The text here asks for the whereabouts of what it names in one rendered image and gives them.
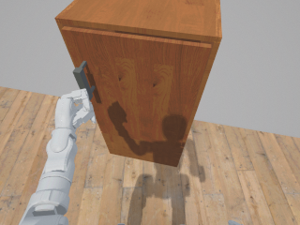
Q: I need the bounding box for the robot left forearm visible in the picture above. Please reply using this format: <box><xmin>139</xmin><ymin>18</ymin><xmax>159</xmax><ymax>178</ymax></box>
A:
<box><xmin>19</xmin><ymin>127</ymin><xmax>78</xmax><ymax>225</ymax></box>

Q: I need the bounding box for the handle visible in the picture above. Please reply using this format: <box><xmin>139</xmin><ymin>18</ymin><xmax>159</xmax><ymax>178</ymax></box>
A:
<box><xmin>72</xmin><ymin>60</ymin><xmax>96</xmax><ymax>100</ymax></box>

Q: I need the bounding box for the cupboard door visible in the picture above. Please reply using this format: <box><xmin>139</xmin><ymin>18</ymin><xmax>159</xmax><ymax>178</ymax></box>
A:
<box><xmin>61</xmin><ymin>26</ymin><xmax>212</xmax><ymax>148</ymax></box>

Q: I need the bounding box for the robot left hand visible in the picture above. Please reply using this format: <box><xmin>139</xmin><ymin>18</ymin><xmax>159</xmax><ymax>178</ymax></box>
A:
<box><xmin>54</xmin><ymin>88</ymin><xmax>97</xmax><ymax>132</ymax></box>

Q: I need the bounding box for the left robot upper arm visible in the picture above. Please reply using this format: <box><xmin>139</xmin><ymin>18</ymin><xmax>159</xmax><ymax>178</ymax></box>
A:
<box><xmin>21</xmin><ymin>214</ymin><xmax>68</xmax><ymax>225</ymax></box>

